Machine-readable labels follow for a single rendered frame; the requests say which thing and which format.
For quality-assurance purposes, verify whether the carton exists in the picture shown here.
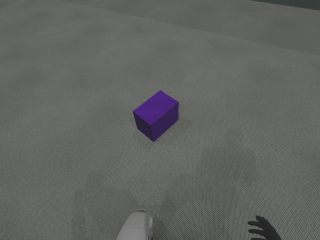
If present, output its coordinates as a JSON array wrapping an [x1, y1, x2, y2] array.
[[133, 90, 179, 142]]

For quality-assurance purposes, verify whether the left robot thigh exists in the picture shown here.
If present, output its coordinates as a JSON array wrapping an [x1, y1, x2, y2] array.
[[116, 212, 153, 240]]

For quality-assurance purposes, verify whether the right robot hand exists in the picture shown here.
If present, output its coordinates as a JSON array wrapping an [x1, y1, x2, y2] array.
[[248, 215, 281, 240]]

